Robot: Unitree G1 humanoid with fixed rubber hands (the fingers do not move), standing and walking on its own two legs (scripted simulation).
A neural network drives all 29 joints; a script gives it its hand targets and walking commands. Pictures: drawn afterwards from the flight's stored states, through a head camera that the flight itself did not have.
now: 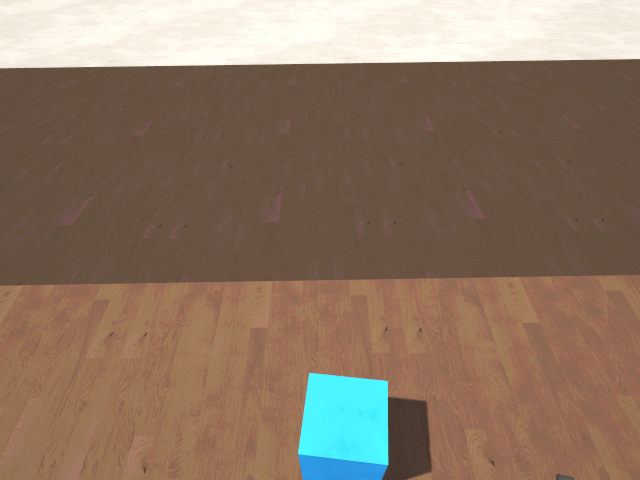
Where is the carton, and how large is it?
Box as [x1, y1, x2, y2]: [298, 373, 387, 479]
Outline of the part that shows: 309,373 298,451 302,478 381,479 387,466 387,381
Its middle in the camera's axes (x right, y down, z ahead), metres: +0.06 +0.51 +1.06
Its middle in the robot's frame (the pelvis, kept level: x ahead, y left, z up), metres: +0.40 -0.04 -0.66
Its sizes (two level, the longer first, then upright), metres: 0.210 0.200 0.250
